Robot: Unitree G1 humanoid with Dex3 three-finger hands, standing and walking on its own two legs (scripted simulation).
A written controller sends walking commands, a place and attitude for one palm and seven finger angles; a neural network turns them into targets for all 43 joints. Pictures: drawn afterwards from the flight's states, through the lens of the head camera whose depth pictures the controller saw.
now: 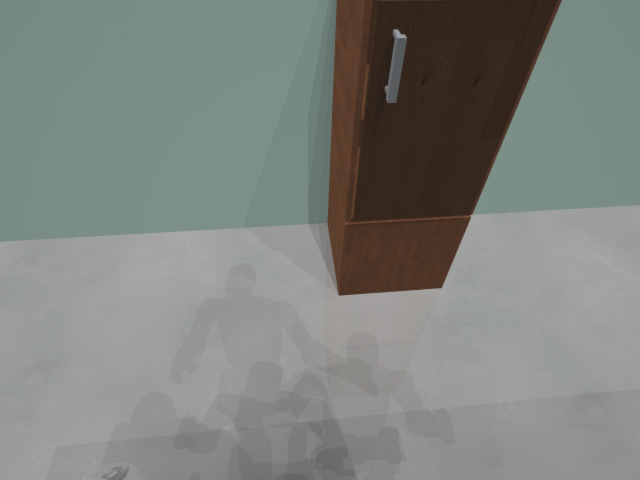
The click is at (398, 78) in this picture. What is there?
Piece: cupboard door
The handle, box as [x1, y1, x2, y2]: [385, 30, 406, 102]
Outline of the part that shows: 398,30 393,30 392,34 395,39 388,85 385,86 387,102 395,102 406,41 405,35 401,34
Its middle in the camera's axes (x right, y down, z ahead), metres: +0.15 -0.36 +0.81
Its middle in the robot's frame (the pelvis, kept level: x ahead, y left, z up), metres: +0.87 -0.10 +0.13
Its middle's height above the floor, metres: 0.90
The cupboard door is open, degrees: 0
